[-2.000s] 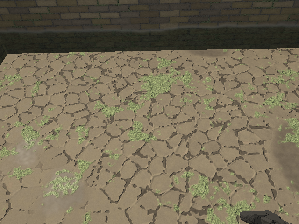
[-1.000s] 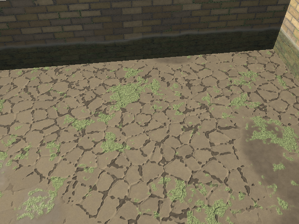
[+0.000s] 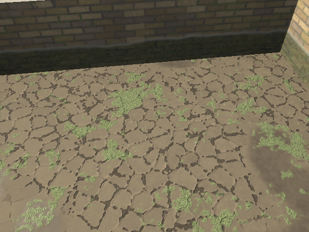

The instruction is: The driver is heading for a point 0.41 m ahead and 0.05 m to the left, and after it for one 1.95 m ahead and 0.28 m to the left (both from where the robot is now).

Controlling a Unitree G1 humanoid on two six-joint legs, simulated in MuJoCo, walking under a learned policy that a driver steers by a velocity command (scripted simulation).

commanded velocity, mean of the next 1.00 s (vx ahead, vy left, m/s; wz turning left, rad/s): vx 0.50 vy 0.00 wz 0.00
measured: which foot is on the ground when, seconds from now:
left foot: down 0.00-1.00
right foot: down 0.00-1.00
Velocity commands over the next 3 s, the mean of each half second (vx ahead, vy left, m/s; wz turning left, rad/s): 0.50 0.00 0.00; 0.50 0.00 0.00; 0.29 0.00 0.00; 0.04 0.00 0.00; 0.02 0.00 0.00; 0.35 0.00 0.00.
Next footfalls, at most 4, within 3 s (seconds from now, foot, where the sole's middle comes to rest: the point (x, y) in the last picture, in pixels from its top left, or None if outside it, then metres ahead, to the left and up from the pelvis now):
none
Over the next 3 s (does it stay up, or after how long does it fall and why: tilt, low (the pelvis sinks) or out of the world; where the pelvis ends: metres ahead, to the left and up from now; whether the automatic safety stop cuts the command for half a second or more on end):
stays up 0.02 0.01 0.00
